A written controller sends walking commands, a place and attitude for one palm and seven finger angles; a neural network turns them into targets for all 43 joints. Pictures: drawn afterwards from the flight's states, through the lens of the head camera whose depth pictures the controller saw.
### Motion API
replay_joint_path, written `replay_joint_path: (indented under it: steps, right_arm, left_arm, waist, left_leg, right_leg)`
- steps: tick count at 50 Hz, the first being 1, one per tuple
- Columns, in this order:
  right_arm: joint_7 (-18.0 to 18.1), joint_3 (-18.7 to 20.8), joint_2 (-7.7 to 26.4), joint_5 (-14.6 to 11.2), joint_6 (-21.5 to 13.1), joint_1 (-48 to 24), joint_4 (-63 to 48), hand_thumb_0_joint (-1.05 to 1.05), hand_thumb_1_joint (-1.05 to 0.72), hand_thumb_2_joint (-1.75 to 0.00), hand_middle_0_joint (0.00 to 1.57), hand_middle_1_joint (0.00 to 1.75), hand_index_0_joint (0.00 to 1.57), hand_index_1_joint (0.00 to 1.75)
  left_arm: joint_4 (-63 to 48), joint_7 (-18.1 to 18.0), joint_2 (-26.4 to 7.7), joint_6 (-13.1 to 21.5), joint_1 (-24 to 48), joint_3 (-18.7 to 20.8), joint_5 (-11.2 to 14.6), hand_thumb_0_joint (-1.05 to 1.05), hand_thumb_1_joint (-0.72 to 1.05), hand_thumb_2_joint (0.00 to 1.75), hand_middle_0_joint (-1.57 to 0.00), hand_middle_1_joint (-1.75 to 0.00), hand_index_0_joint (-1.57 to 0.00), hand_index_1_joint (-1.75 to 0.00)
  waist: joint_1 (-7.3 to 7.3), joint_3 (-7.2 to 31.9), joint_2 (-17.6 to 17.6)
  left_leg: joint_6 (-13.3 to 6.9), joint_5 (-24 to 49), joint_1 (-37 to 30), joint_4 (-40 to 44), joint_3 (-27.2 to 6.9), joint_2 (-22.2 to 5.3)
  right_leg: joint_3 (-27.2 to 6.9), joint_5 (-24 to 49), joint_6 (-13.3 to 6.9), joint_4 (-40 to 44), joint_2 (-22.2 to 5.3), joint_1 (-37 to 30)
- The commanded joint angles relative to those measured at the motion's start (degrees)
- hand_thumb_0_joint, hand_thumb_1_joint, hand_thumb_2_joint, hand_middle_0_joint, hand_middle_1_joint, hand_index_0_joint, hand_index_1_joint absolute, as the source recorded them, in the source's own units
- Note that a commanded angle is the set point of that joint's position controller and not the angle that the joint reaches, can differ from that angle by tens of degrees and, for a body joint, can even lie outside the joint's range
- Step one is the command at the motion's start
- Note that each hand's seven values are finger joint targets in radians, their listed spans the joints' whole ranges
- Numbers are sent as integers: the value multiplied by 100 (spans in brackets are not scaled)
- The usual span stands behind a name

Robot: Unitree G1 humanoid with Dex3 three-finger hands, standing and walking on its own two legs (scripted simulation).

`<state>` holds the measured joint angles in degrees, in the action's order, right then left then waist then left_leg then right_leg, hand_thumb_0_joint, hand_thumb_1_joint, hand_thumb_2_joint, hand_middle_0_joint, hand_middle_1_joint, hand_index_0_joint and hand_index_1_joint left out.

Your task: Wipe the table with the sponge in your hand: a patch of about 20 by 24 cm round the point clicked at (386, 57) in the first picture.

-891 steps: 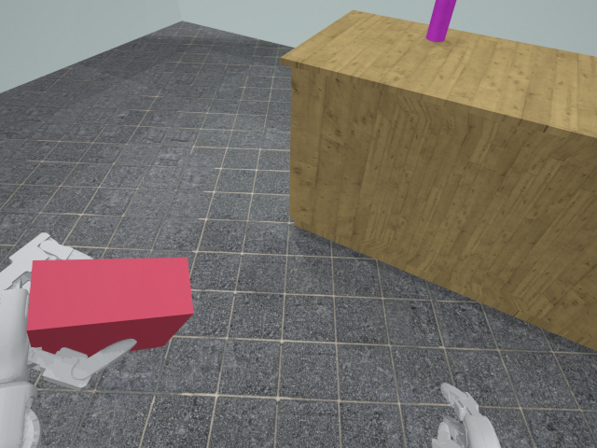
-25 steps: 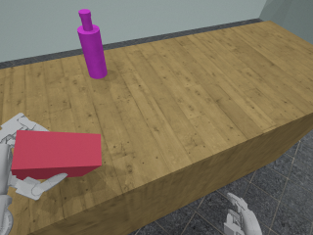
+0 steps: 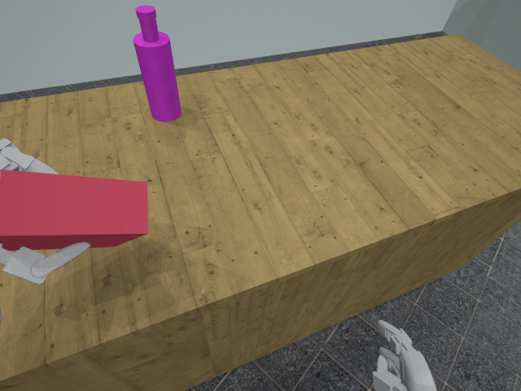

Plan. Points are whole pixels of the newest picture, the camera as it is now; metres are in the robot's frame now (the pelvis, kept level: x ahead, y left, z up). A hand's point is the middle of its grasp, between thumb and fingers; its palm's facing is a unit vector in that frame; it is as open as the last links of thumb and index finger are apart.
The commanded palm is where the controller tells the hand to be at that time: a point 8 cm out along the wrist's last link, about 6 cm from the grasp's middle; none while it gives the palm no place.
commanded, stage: come to a stop and stand still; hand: left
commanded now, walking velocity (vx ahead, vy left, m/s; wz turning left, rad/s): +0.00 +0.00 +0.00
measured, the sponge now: (92, 217) +0.27 +0.25 +0.15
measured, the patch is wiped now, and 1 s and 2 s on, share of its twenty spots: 0.00 0.00 0.00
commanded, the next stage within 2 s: look again from close up in 0.58 s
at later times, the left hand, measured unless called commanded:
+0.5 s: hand (55, 230) +0.24 +0.27 +0.16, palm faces +0.37 -0.86 -0.35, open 10.2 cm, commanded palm +0.18 +0.31 +0.17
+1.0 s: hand (54, 241) +0.23 +0.27 +0.15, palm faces +0.36 -0.85 -0.39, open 10.1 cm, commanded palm +0.17 +0.31 +0.17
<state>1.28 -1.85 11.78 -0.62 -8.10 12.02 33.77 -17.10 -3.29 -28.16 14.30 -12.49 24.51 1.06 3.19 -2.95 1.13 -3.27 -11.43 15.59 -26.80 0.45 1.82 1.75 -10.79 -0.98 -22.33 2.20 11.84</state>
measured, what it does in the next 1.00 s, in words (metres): stands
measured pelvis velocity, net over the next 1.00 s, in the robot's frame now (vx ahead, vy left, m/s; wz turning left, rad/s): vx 0.01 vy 0.02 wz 0.01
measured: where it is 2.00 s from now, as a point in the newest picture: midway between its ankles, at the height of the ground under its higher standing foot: outside the picture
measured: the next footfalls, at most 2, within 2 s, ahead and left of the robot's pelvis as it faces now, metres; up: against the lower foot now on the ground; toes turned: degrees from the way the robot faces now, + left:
none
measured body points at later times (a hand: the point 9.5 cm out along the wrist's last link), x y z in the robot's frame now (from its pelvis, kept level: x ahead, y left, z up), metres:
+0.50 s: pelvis +0.02 +0.02 +0.00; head +0.04 +0.06 +0.45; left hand +0.21 +0.31 +0.18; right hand +0.21 -0.19 -0.06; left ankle +0.03 +0.08 -0.74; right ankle +0.01 -0.11 -0.74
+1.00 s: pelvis +0.01 +0.02 +0.00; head +0.04 +0.05 +0.45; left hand +0.20 +0.32 +0.17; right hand +0.19 -0.19 -0.07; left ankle +0.03 +0.08 -0.74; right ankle +0.01 -0.11 -0.74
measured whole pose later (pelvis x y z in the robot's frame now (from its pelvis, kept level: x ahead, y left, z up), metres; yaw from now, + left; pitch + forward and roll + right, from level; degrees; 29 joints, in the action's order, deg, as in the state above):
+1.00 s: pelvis +0.01 +0.02 +0.00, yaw +0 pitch -1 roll -2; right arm 2.0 -1.9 11.0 -0.9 -6.7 11.4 33.0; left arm -26.5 -5.6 -21.4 11.8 -24.4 19.4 1.1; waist 1.5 -3.9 1.5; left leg -5.2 -11.8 12.4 -25.0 0.9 4.0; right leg 1.3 -11.6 1.1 -21.3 0.0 8.9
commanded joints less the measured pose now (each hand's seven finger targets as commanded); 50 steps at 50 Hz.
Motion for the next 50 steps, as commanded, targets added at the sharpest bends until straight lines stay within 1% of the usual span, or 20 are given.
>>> replay_joint_path:
  steps: [1, 3, 5, 9, 10, 14, 15, 21, 24, 25, 29, 30, 34, 35, 39, 40, 44, 45, 49, 50]
  right_arm:
    - [-187, 423, 766, -38, -454, -435, -966, 0, -90, -90, 20, 30, 20, 30]
    - [-176, 404, 769, -20, -471, -468, -980, 0, -90, -90, 20, 30, 20, 30]
    - [-102, 368, 761, -16, -442, -587, -967, 0, -90, -90, 20, 30, 20, 30]
    - [51, 321, 744, -1, -419, -684, -956, 0, -90, -90, 20, 30, 20, 30]
    - [84, 326, 693, 1, -400, -587, -930, 0, -90, -90, 20, 30, 20, 30]
    - [38, 305, 696, -27, -487, -621, -931, 0, -90, -90, 20, 30, 20, 30]
    - [27, 306, 702, -3, -478, -509, -886, 0, -90, -90, 20, 30, 20, 30]
    - [-42, 355, 745, 3, -383, -506, -887, 0, -90, -90, 20, 30, 20, 30]
    - [-10, 325, 712, -5, -295, -637, -888, 0, -90, -90, 20, 30, 20, 30]
    - [3, 311, 682, 17, -238, -572, -917, 0, -90, -90, 20, 30, 20, 30]
    - [40, 303, 688, -20, -229, -690, -984, 0, -90, -90, 20, 30, 20, 30]
    - [47, 282, 660, 11, -197, -637, -989, 0, -90, -90, 20, 30, 20, 30]
    - [65, 289, 680, -16, -245, -709, -1002, 0, -90, -90, 20, 30, 20, 30]
    - [64, 288, 687, 15, -213, -620, -979, 0, -90, -90, 20, 30, 20, 30]
    - [72, 315, 689, -28, -235, -694, -971, 0, -90, -90, 20, 30, 20, 30]
    - [82, 305, 687, 6, -186, -613, -963, 0, -90, -90, 20, 30, 20, 30]
    - [92, 340, 703, -41, -208, -679, -966, 0, -90, -90, 20, 30, 20, 30]
    - [103, 311, 691, -1, -166, -615, -956, 0, -90, -90, 20, 30, 20, 30]
    - [124, 340, 706, -40, -217, -674, -963, 0, -90, -90, 20, 30, 20, 30]
    - [131, 320, 688, -2, -172, -604, -962, 0, -90, -90, 20, 30, 20, 30]
  left_arm:
    - [-1889, -102, -67, 423, -904, -123, 259, 0, 10, 130, -120, -160, -120, -160]
    - [-2030, -177, -191, 420, -1023, -25, 226, 0, 10, 130, -120, -160, -120, -160]
    - [-2078, -276, -371, 410, -958, 249, 215, 0, 10, 130, -120, -160, -120, -160]
    - [-2203, -341, -874, 488, -389, 770, 196, 0, 10, 130, -120, -160, -120, -160]
    - [-2058, -307, -588, 509, -319, 555, 203, 0, 10, 130, -120, -160, -120, -160]
    - [-2346, -281, -420, 509, -206, 297, 184, 0, 10, 130, -120, -160, -120, -160]
    - [-2252, -261, -214, 507, -256, 117, 180, 0, 10, 130, -120, -160, -120, -160]
    - [-2179, -285, -94, 337, -551, -12, 116, 0, 10, 130, -120, -160, -120, -160]
    - [-2073, -338, -340, 273, -655, 309, 83, 0, 10, 130, -120, -160, -120, -160]
    - [-1940, -298, -101, 268, -730, 106, 127, 0, 10, 130, -120, -160, -120, -160]
    - [-2260, -331, -387, 236, -613, 346, 122, 0, 10, 130, -120, -160, -120, -160]
    - [-2170, -290, -119, 244, -645, 74, 161, 0, 10, 130, -120, -160, -120, -160]
    - [-2461, -351, -381, 205, -587, 268, 115, 0, 10, 130, -120, -160, -120, -160]
    - [-2282, -312, -75, 208, -635, -12, 149, 0, 10, 130, -120, -160, -120, -160]
    - [-2309, -384, -358, 164, -689, 267, 86, 0, 10, 130, -120, -160, -120, -160]
    - [-2144, -336, -31, 169, -750, -32, 129, 0, 10, 130, -120, -160, -120, -160]
    - [-2289, -396, -307, 153, -671, 222, 65, 0, 10, 130, -120, -160, -120, -160]
    - [-2100, -357, -64, 163, -769, -1, 118, 0, 10, 130, -120, -160, -120, -160]
    - [-2295, -411, -373, 150, -693, 274, 65, 0, 10, 130, -120, -160, -120, -160]
    - [-2139, -366, -97, 160, -787, 38, 117, 0, 10, 130, -120, -160, -120, -160]
  waist:
    - [-33, 1257, -669]
    - [-46, 997, -139]
    - [-92, 893, 21]
    - [-132, 771, -437]
    - [-163, 791, -518]
    - [-158, 968, -834]
    - [-172, 938, -828]
    - [-165, 932, -521]
    - [-146, 913, -543]
    - [-166, 883, -440]
    - [-159, 961, -588]
    - [-174, 912, -606]
    - [-155, 1047, -665]
    - [-178, 964, -628]
    - [-149, 965, -553]
    - [-175, 881, -527]
    - [-168, 858, -568]
    - [-179, 801, -605]
    - [-157, 801, -508]
    - [-170, 796, -469]
  left_leg:
    - [86, 535, -215, 511, -597, -602]
    - [124, 23, 45, 625, -647, -560]
    - [108, -280, 135, 749, -711, -609]
    - [82, -287, 109, 784, -768, -607]
    - [66, -245, 173, 803, -841, -635]
    - [143, 538, -332, 603, -690, -582]
    - [169, 695, -331, 628, -765, -617]
    - [339, 1417, -401, 574, -721, -661]
    - [370, 1064, -303, 676, -663, -632]
    - [344, 966, -206, 706, -736, -627]
    - [389, 1159, -403, 683, -645, -592]
    - [361, 1083, -338, 727, -705, -605]
    - [412, 1283, -518, 677, -658, -609]
    - [401, 1123, -421, 749, -722, -618]
    - [426, 909, -441, 780, -688, -646]
    - [391, 696, -337, 840, -743, -632]
    - [375, 507, -287, 833, -675, -611]
    - [356, 308, -180, 926, -777, -610]
    - [360, 201, -172, 950, -747, -633]
    - [327, 199, -131, 962, -794, -616]
  right_leg:
    - [-623, 367, 8, -90, -615, -641]
    - [-599, 15, -9, 47, -558, -553]
    - [-370, -158, 10, 10, -500, -506]
    - [-422, 11, -6, -96, -451, -490]
    - [-322, 97, -9, -134, -488, -590]
    - [-393, 531, -34, -161, -448, -554]
    - [-297, 545, -34, -155, -437, -546]
    - [-234, 740, 3, -115, -380, -612]
    - [-227, 624, 10, -74, -355, -634]
    - [-195, 622, 4, -13, -375, -690]
    - [-224, 749, 5, -32, -367, -676]
    - [-172, 695, 2, 21, -384, -692]
    - [-212, 810, 10, -21, -373, -732]
    - [-171, 689, 3, 32, -375, -738]
    - [-228, 624, 10, 31, -390, -740]
    - [-191, 534, 7, 109, -402, -748]
    - [-266, 542, 1, 129, -418, -780]
    - [-198, 412, 1, 185, -430, -797]
    - [-254, 389, 8, 139, -415, -814]
    - [-201, 417, 2, 207, -426, -858]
